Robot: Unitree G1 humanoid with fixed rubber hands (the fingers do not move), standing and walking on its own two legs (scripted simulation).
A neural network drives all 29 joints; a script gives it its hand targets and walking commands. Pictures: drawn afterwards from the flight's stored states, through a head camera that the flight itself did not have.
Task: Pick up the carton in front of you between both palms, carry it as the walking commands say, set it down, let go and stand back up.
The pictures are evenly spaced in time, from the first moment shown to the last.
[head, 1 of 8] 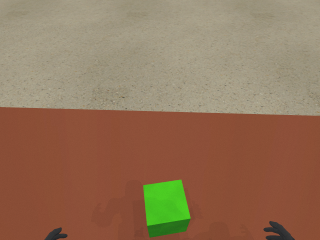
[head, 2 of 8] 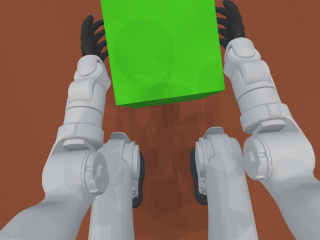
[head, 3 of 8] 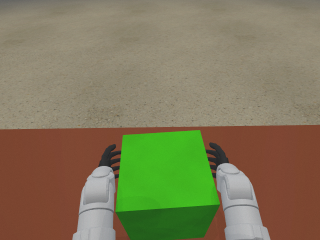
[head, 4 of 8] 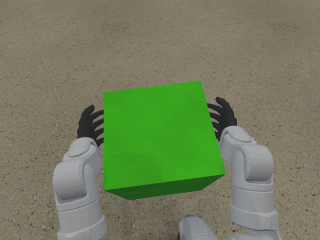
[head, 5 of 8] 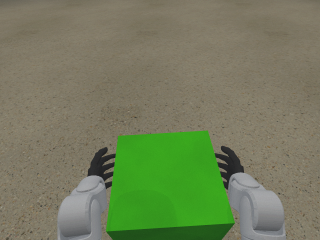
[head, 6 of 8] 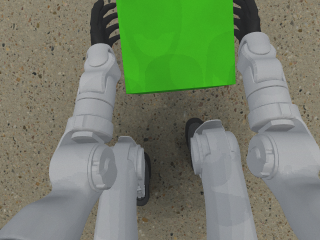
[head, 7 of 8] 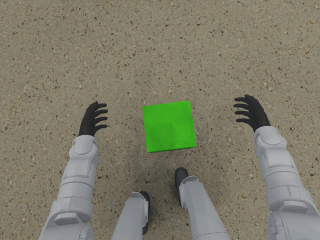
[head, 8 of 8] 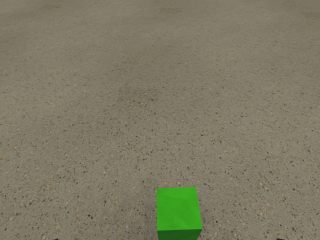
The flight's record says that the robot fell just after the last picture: no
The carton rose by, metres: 0.69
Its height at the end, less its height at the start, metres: -0.15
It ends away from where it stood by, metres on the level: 2.60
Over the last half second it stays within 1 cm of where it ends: yes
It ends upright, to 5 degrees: yes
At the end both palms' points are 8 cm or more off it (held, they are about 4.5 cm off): yes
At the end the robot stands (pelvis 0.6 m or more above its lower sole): yes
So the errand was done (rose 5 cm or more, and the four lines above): yes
